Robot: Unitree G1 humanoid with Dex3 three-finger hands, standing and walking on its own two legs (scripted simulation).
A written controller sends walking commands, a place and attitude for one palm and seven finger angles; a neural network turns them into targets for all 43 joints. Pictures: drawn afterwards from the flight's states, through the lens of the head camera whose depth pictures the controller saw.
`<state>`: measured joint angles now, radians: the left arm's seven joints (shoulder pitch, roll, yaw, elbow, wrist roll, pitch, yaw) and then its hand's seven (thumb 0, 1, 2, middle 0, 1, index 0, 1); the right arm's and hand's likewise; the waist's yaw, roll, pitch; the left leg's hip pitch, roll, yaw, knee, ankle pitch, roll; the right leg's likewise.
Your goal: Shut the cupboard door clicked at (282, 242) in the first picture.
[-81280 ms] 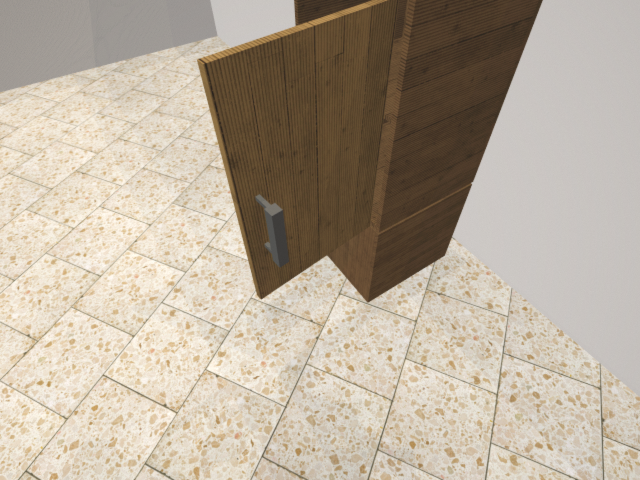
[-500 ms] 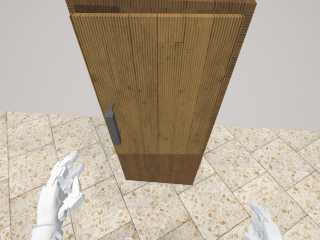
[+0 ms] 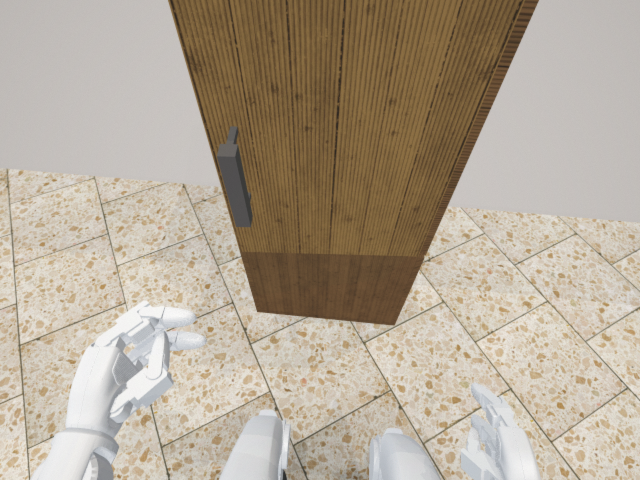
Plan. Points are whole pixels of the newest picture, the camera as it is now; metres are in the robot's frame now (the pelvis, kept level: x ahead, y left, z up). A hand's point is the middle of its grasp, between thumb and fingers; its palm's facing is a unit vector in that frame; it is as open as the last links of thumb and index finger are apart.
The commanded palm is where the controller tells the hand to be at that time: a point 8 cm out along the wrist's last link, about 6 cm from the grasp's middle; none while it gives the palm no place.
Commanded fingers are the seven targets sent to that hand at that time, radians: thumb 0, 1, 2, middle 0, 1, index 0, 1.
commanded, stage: raise the hand and make a fist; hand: left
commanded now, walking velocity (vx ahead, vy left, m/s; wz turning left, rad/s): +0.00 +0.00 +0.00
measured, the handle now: (238, 179) +0.53 +0.17 +0.03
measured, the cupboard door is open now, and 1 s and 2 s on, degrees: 4 4 4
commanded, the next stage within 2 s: bring the fist close to the handle in 1.18 s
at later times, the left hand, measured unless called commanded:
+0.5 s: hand (144, 375) +0.22 +0.21 +0.05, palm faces +0.05 -1.00 -0.02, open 3.1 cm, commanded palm +0.20 +0.26 +0.05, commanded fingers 0.00 0.90 0.90 -1.30 -1.50 -1.30 -1.50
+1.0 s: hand (159, 359) +0.24 +0.20 +0.05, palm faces +0.03 -1.00 -0.03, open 3.1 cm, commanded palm +0.21 +0.25 +0.05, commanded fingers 0.00 0.90 0.90 -1.30 -1.50 -1.30 -1.50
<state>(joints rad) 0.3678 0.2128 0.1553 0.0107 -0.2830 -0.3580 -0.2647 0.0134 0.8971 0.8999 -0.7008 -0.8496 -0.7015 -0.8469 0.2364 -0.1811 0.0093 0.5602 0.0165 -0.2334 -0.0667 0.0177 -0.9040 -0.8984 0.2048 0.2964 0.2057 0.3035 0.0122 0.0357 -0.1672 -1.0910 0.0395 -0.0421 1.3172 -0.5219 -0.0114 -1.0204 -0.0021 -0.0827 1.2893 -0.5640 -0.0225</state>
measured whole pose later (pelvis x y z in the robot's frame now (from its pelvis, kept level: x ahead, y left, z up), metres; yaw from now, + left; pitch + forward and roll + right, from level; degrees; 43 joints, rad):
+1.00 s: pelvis +0.01 +0.01 +0.00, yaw +0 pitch +18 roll -3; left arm 0.39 0.23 0.15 -0.02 -0.27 -0.42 -0.22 0.01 0.90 0.90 -1.30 -1.50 -1.30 -1.50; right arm 0.24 -0.24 -0.01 0.50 0.00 -0.16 -0.05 0.02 -0.91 -0.90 0.20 0.30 0.20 0.30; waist 0.00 0.03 -0.19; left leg -1.09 0.03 -0.04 1.33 -0.55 0.00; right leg -1.01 -0.01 -0.08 1.29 -0.59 -0.01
